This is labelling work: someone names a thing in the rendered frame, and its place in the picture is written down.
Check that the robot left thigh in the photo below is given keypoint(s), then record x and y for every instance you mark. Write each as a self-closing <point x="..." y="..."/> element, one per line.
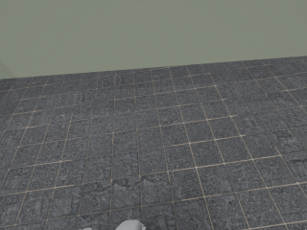
<point x="131" y="224"/>

